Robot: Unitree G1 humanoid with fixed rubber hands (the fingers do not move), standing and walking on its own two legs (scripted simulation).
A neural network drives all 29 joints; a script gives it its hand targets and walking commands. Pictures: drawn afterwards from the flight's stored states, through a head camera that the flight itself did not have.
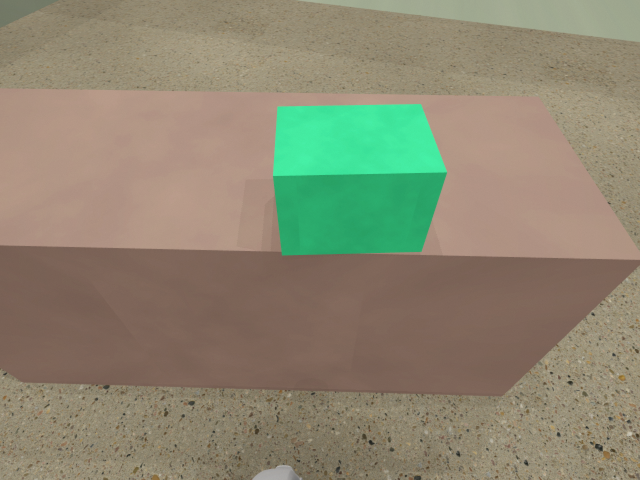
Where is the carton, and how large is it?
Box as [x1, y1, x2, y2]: [273, 104, 446, 254]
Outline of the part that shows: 420,104 277,107 273,180 282,254 421,251 446,174 446,170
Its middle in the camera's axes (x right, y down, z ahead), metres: +0.06 -0.10 +0.67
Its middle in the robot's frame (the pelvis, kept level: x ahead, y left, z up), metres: +0.58 -0.01 +0.03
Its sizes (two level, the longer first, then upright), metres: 0.244 0.180 0.178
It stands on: a pedestal, 0.68 m high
